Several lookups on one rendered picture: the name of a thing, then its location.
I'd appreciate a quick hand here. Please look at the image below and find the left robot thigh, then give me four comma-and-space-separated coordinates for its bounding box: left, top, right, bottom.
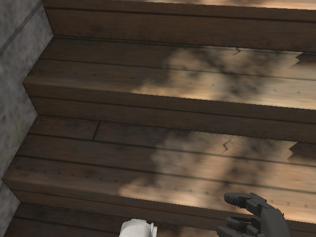
119, 218, 157, 237

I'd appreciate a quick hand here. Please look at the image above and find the robot right hand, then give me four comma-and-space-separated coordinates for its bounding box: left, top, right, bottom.
216, 193, 296, 237

